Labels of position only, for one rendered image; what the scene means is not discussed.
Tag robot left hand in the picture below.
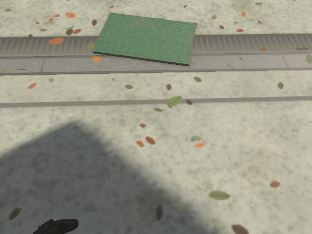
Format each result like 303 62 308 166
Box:
33 219 78 234

